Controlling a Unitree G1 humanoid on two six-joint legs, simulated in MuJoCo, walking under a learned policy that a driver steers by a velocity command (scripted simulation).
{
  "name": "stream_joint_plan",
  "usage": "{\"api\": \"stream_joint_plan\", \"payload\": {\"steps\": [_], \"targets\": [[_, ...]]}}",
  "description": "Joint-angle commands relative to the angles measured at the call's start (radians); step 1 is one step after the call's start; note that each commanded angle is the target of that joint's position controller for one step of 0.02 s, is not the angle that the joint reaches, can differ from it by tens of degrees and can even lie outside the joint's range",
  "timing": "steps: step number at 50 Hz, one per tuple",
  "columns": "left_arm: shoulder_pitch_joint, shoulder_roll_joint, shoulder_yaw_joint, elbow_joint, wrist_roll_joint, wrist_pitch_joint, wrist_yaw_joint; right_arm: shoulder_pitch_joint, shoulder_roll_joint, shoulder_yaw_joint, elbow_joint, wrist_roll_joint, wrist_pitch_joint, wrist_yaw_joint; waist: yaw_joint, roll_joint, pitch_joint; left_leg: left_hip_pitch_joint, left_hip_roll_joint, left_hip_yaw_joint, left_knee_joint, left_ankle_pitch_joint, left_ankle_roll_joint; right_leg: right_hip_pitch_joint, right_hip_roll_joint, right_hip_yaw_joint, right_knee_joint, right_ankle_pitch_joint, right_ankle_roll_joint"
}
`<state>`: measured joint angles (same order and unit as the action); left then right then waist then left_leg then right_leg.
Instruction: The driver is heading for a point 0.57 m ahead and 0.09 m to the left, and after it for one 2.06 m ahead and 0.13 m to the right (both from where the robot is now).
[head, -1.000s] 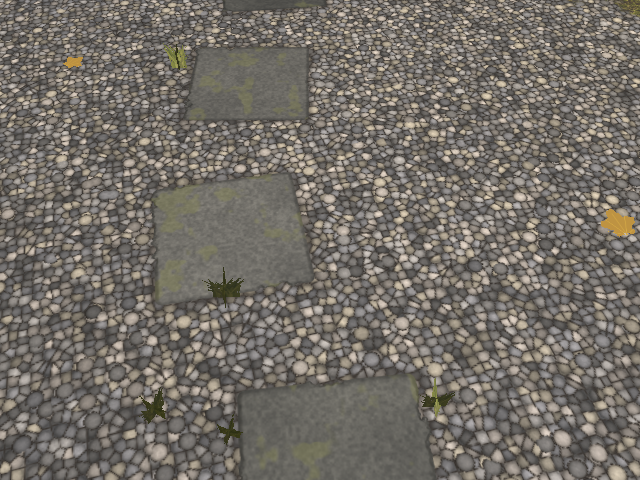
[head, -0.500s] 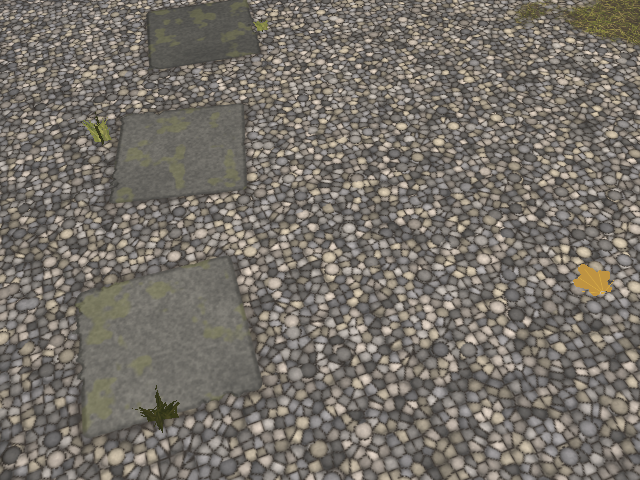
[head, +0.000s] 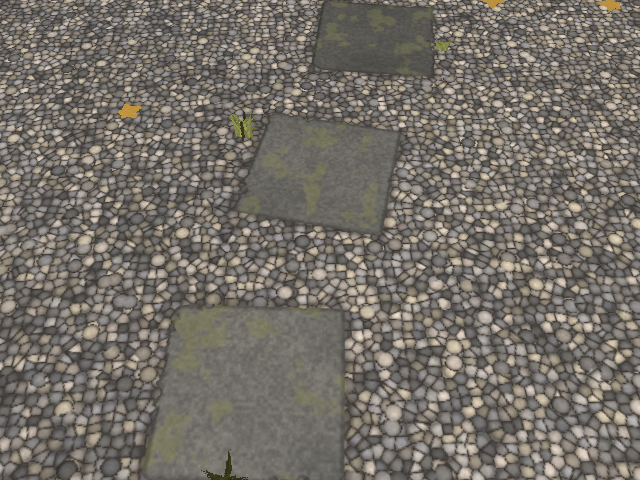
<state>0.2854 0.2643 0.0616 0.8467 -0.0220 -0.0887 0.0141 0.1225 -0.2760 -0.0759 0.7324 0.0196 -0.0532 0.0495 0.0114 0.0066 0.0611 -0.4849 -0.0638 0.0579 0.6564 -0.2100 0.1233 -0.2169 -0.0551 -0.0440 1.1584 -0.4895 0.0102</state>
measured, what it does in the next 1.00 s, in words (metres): walks ahead, turning left: right foot, then left foot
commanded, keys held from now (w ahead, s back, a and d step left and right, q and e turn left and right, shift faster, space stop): w+q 0.66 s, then w+e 0.34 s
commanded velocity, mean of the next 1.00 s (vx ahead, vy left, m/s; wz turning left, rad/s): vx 0.50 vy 0.00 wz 0.39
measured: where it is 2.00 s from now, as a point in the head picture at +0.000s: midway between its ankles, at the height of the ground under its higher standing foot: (258, 301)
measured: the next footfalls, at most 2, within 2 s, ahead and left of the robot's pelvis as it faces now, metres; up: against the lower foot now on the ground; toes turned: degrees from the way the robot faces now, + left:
right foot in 0.42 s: +0.43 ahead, -0.10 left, +0.00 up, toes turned +18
left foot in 0.92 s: +0.57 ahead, +0.25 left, +0.00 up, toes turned +25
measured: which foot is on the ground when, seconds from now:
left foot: down 0.00-0.42, up 0.44-0.90, down 0.92-1.00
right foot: up 0.00-0.40, down 0.42-0.94, up 0.96-1.00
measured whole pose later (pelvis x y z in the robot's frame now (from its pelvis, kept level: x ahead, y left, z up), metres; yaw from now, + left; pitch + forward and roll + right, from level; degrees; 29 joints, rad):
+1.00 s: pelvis +0.50 +0.10 +0.01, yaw +22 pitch +3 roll -1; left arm 0.38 0.29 0.05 0.89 -0.03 -0.07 -0.01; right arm 0.07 -0.24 -0.04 0.61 -0.01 -0.08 0.03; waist 0.07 -0.01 0.04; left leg -0.45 0.02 0.04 0.59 -0.18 0.03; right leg -0.25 -0.04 0.03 0.99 -0.50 -0.01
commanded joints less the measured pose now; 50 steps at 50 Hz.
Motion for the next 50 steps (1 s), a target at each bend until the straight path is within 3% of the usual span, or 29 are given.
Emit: {"api": "stream_joint_plan", "payload": {"steps": [1,2,3,7,11,15,18,19,20,21,22,23,24,25,26,27,29,31,35,38,41,43,44,45,46,47,48,49,50], "targets": [[-0.091,0.122,0.017,-0.143,-0.008,-0.073,-0.004,0.167,-0.137,-0.038,-0.03,0.003,-0.021,-0.009,-0.059,-0.028,-0.178,0.58,0.306,-0.562,-0.367,0.102,0.21,-0.561,-0.031,0.142,0.157,0.108,-0.033],[-0.083,0.135,0.027,-0.136,0.018,-0.064,0.003,0.109,-0.102,-0.029,-0.047,0.0,-0.022,-0.012,-0.023,-0.026,-0.142,0.462,0.267,-0.477,-0.378,0.198,0.191,-0.491,-0.058,0.139,0.079,0.148,-0.024],[-0.063,0.136,0.032,-0.136,0.025,-0.049,0.001,0.09,-0.092,-0.023,-0.063,-0.01,-0.022,-0.017,0.003,-0.004,-0.132,0.388,0.244,-0.439,-0.4,0.247,0.184,-0.43,-0.074,0.142,0.046,0.174,-0.015],[-0.112,0.09,0.022,-0.171,0.041,-0.015,0.004,0.131,-0.139,-0.035,-0.061,-0.004,-0.027,-0.041,0.006,0.012,-0.096,0.267,0.195,-0.334,-0.43,0.4,0.179,-0.417,-0.056,0.098,-0.141,0.282,0.043],[-0.27,0.056,0.004,-0.213,0.035,-0.021,-0.005,0.188,-0.146,-0.037,-0.051,0.005,-0.012,-0.059,-0.056,0.066,-0.077,0.242,0.133,-0.289,-0.401,0.291,0.114,-0.371,0.007,0.085,-0.463,0.519,0.054],[-0.357,0.084,0.009,-0.244,0.016,-0.037,-0.027,0.24,-0.151,-0.037,-0.037,0.01,0.0,-0.063,-0.091,0.094,-0.071,0.296,0.169,-0.379,-0.345,0.181,0.096,-0.318,0.05,0.1,-0.617,0.555,0.04],[-0.321,0.125,0.026,-0.245,0.012,-0.054,-0.037,0.23,-0.152,-0.04,-0.042,0.008,0.008,-0.07,-0.057,0.125,-0.077,0.367,0.205,-0.474,-0.264,0.169,0.073,-0.257,0.057,0.12,-0.674,0.448,0.002],[-0.26,0.135,0.034,-0.232,0.012,-0.059,-0.035,0.209,-0.145,-0.039,-0.05,0.007,0.01,-0.071,-0.021,0.138,-0.091,0.365,0.194,-0.482,-0.222,0.203,0.059,-0.18,0.062,0.106,-0.704,0.433,-0.019],[-0.161,0.16,0.049,-0.21,0.021,-0.064,-0.029,0.192,-0.118,-0.029,-0.062,0.004,0.009,-0.068,0.031,0.128,-0.149,0.335,0.145,-0.455,-0.115,0.262,0.03,-0.021,0.045,0.106,-0.731,0.445,-0.051],[-0.012,0.213,0.064,-0.198,0.038,-0.065,-0.02,0.183,-0.062,-0.007,-0.085,-0.011,0.004,-0.063,0.096,0.039,-0.285,0.218,0.085,-0.378,0.147,0.158,-0.008,0.238,-0.111,0.248,-0.71,0.399,-0.117],[0.09,0.283,0.082,-0.162,0.051,-0.053,-0.023,0.331,-0.003,0.011,-0.108,0.016,-0.003,-0.064,0.039,-0.301,-0.417,-0.15,-0.059,-0.25,0.477,-0.317,-0.078,0.582,-0.338,0.7,-0.781,0.199,-0.28],[0.082,0.198,0.063,-0.171,0.027,-0.048,-0.028,0.343,-0.097,0.0,-0.086,0.025,-0.004,-0.066,0.051,-0.268,-0.372,-0.292,0.017,-0.267,0.634,-0.366,-0.09,0.565,-0.374,0.84,-0.84,-0.017,-0.277],[0.038,0.134,0.045,-0.183,0.022,-0.04,-0.023,0.242,-0.158,-0.017,-0.093,0.02,0.002,-0.065,0.076,-0.157,-0.237,-0.328,0.056,-0.252,0.679,-0.269,-0.098,0.443,-0.332,0.685,-0.857,-0.019,-0.231],[-0.013,0.118,0.036,-0.188,0.029,-0.031,-0.021,0.182,-0.154,-0.019,-0.106,0.007,0.008,-0.065,0.061,-0.08,-0.157,-0.299,0.091,-0.214,0.666,-0.193,-0.104,0.311,-0.289,0.546,-0.87,0.103,-0.202],[-0.044,0.1,0.029,-0.179,0.032,-0.026,-0.021,0.144,-0.141,-0.021,-0.12,-0.004,0.008,-0.061,0.043,-0.065,-0.096,-0.275,0.119,-0.209,0.621,-0.144,-0.106,0.207,-0.248,0.449,-0.894,0.215,-0.193],[-0.059,0.088,0.023,-0.173,0.038,-0.027,-0.02,0.151,-0.124,-0.023,-0.124,0.001,0.012,-0.055,0.017,-0.093,-0.079,-0.229,0.146,-0.205,0.59,-0.114,-0.105,0.143,-0.217,0.37,-0.918,0.278,-0.181],[-0.064,0.086,0.025,-0.157,0.03,-0.035,-0.022,0.166,-0.086,-0.018,-0.124,0.012,0.024,-0.048,0.003,-0.121,-0.068,-0.197,0.161,-0.175,0.551,-0.092,-0.109,0.091,-0.189,0.266,-0.962,0.342,-0.186],[-0.054,0.114,0.034,-0.135,0.027,-0.042,-0.022,0.134,-0.069,-0.014,-0.141,0.006,0.033,-0.049,0.001,-0.101,-0.052,-0.23,0.173,-0.171,0.497,-0.053,-0.119,0.085,-0.201,0.203,-0.991,0.414,-0.204],[-0.012,0.14,0.038,-0.089,0.027,-0.036,-0.022,0.058,-0.038,0.002,-0.154,-0.001,0.023,-0.043,0.021,-0.061,-0.049,-0.241,0.169,-0.17,0.297,0.094,-0.125,0.121,-0.194,0.103,-1.006,0.522,-0.212],[0.011,0.161,0.036,-0.061,0.004,-0.019,-0.025,-0.051,-0.018,0.017,-0.175,-0.009,0.0,-0.024,0.044,-0.058,-0.015,-0.18,0.158,-0.087,0.091,0.19,-0.117,0.119,-0.163,0.061,-1.003,0.538,-0.206],[0.073,0.194,0.039,-0.033,-0.009,-0.002,-0.028,-0.145,-0.025,0.018,-0.202,0.001,-0.018,-0.008,0.074,-0.07,0.009,-0.129,0.127,-0.053,-0.033,0.159,-0.115,0.156,-0.189,0.091,-0.976,0.549,-0.205],[0.083,0.213,0.043,-0.017,-0.014,0.009,-0.025,-0.143,-0.054,0.008,-0.209,0.006,-0.028,-0.003,0.051,-0.099,0.002,-0.082,0.108,-0.057,-0.1,0.099,-0.096,0.201,-0.216,0.123,-0.929,0.585,-0.191],[0.077,0.221,0.044,-0.012,-0.016,0.015,-0.023,-0.1,-0.076,-0.001,-0.2,0.005,-0.032,-0.004,0.017,-0.113,-0.02,-0.006,0.09,-0.05,-0.137,0.085,-0.082,0.207,-0.218,0.127,-0.883,0.653,-0.177],[0.061,0.219,0.041,-0.009,-0.02,0.019,-0.019,0.001,-0.105,-0.019,-0.17,-0.001,-0.035,-0.01,-0.049,-0.109,-0.079,0.158,0.063,-0.029,-0.19,0.114,-0.058,0.182,-0.188,0.096,-0.771,0.78,-0.152],[0.064,0.184,0.027,-0.01,-0.012,0.016,-0.017,0.152,-0.16,-0.046,-0.127,-0.012,-0.034,-0.022,-0.118,-0.094,-0.188,0.409,0.088,-0.052,-0.172,0.153,-0.027,0.085,-0.132,0.055,-0.581,0.78,-0.116],[0.065,0.097,-0.006,-0.047,0.027,0.01,-0.018,0.335,-0.25,-0.068,-0.105,-0.032,-0.026,-0.042,-0.175,0.071,-0.368,0.723,0.339,-0.312,-0.127,0.216,0.041,-0.15,-0.058,0.006,-0.227,0.4,-0.065],[0.171,0.027,-0.025,-0.058,0.001,-0.007,-0.022,0.326,-0.275,-0.063,-0.106,-0.045,-0.022,-0.039,-0.105,0.297,-0.484,0.891,0.512,-0.717,-0.264,0.02,0.169,-0.443,0.067,0.097,0.038,-0.117,-0.03],[0.105,0.141,0.007,-0.046,-0.026,-0.009,-0.022,0.305,-0.182,-0.042,-0.105,-0.034,-0.024,-0.034,-0.137,0.167,-0.377,0.796,0.477,-0.677,-0.316,-0.082,0.141,-0.537,0.021,0.173,0.138,-0.08,-0.031],[0.039,0.16,0.016,-0.071,-0.032,-0.007,-0.023,0.251,-0.139,-0.026,-0.096,-0.02,-0.028,-0.033,-0.116,0.151,-0.241,0.678,0.442,-0.522,-0.339,-0.066,0.108,-0.58,-0.016,0.15,0.138,0.01,-0.038]]}}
